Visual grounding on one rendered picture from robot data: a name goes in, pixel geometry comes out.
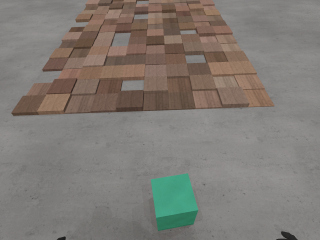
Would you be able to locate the carton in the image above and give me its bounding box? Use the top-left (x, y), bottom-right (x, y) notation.
top-left (151, 173), bottom-right (198, 231)

